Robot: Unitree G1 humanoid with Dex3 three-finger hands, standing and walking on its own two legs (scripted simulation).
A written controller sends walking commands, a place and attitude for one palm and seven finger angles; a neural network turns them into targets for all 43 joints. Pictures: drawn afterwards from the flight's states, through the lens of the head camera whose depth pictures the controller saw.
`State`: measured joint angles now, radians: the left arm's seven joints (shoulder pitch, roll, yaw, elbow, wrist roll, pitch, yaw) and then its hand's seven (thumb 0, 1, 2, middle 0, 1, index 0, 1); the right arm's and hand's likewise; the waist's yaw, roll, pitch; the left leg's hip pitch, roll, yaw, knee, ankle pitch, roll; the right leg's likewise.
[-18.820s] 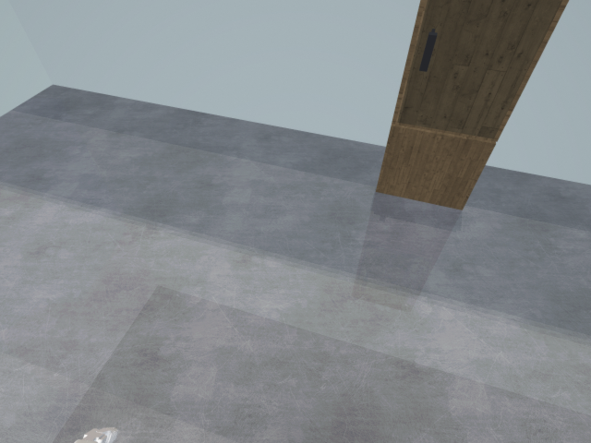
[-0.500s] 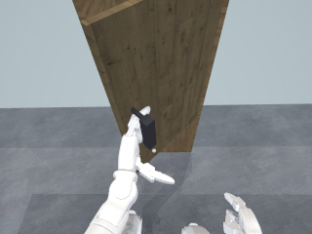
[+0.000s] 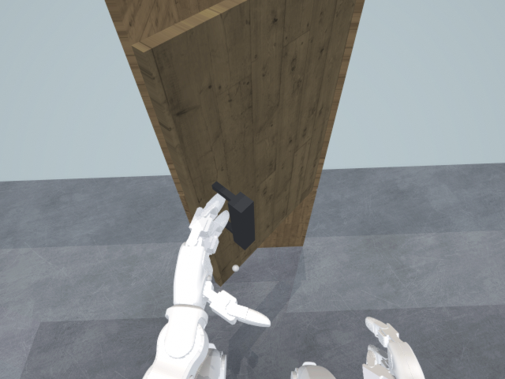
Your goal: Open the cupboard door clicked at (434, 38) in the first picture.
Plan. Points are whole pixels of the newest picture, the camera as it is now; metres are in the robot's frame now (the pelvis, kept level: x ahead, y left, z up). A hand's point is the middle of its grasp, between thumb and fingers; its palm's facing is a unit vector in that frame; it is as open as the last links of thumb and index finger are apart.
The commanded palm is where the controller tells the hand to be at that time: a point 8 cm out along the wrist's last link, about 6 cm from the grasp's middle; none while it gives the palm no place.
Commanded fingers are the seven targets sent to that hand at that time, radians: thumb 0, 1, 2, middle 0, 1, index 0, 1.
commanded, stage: slide the hand sideways off the handle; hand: left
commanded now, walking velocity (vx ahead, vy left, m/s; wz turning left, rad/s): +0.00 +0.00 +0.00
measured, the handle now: (232, 215) +0.36 +0.05 +0.05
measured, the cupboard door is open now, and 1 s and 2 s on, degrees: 46 46 46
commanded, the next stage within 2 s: draw the hand back to the body in 0.54 s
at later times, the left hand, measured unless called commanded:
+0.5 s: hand (196, 300) +0.23 +0.09 +0.05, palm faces +0.04 -1.00 -0.01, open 16.2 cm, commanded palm +0.20 +0.14 +0.05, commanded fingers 0.00 -0.50 0.30 -0.15 -0.30 -0.15 -0.30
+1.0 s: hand (147, 307) +0.20 +0.13 +0.11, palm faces +0.03 -1.00 -0.04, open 16.3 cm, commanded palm +0.17 +0.19 +0.12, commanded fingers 0.00 -0.50 0.30 -0.15 -0.30 -0.15 -0.30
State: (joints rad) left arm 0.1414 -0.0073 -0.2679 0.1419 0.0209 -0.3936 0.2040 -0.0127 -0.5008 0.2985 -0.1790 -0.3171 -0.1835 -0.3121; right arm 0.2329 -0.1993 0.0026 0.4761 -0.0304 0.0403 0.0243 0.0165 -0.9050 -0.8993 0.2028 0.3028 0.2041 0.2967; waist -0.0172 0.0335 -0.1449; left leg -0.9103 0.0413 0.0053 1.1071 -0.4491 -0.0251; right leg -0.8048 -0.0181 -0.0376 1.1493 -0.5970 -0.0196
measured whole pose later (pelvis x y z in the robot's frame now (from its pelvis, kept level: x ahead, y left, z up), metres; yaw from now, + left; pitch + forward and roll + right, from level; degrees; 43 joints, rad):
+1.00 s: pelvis +0.01 -0.01 +0.02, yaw +1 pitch +11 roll -1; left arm 0.56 0.16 -0.03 -0.28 -0.18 -0.31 -0.07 -0.01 -0.50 0.30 -0.15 -0.30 -0.15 -0.30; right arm 0.28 -0.22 0.02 0.41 0.02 -0.03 -0.05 0.02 -0.90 -0.90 0.20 0.30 0.21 0.30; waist 0.00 0.06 -0.16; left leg -0.79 0.05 -0.04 1.05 -0.44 -0.03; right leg -0.66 0.00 -0.08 1.05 -0.58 -0.03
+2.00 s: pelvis +0.03 +0.03 +0.09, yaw -1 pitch -3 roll +0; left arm 0.46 0.33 0.35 -0.39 -0.07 -0.06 0.13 0.01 0.81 0.86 -0.20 -0.30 -0.20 -0.30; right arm 0.19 -0.23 0.03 0.61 0.00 -0.08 -0.09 0.02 -0.90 -0.90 0.21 0.30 0.21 0.30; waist 0.07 0.05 0.01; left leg -0.17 0.01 0.05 0.44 -0.22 0.01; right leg -0.05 -0.03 -0.01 0.40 -0.30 0.02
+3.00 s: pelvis -0.05 +0.04 +0.08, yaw -1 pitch +0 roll -2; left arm 0.57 0.43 0.44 -0.52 -0.04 -0.20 0.15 0.01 0.89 0.90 -0.21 -0.30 -0.21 -0.30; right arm 0.20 -0.22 0.00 0.54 0.01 -0.03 -0.09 0.02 -0.90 -0.90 0.21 0.30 0.21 0.30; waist -0.01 0.02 0.06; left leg -0.39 0.04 0.03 0.51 -0.12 0.03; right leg -0.28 0.00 -0.01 0.49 -0.21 0.03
